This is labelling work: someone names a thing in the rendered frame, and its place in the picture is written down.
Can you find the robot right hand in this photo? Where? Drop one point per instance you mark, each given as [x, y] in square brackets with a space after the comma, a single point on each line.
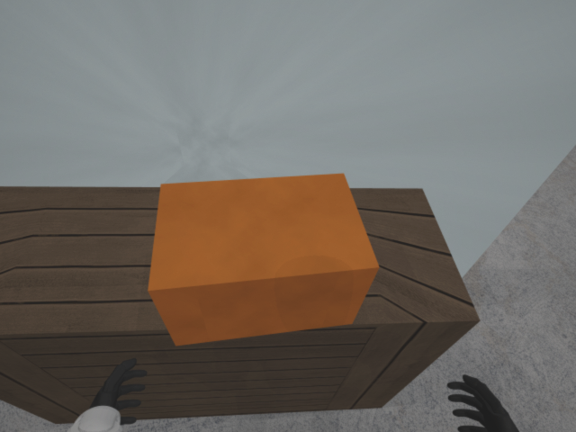
[490, 412]

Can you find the pedestal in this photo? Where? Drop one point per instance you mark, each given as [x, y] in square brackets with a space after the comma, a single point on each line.
[74, 303]

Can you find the robot left forearm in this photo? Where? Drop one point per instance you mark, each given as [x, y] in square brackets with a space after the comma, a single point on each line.
[98, 419]

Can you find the carton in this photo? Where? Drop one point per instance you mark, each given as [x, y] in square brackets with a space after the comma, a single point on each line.
[252, 257]

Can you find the robot left hand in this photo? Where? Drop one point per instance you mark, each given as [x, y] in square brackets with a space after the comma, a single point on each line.
[112, 389]

